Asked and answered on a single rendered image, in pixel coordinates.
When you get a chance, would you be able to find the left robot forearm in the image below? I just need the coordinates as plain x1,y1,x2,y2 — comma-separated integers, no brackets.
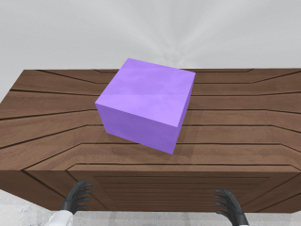
44,210,73,226

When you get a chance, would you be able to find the robot left hand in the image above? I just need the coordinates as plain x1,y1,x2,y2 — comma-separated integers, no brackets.
58,179,93,215

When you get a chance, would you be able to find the carton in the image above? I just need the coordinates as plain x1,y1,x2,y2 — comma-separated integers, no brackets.
95,58,196,154

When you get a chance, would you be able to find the robot right hand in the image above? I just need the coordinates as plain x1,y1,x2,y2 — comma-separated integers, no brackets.
213,187,249,226

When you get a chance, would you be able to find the pedestal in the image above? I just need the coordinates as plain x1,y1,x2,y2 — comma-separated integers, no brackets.
0,68,301,214

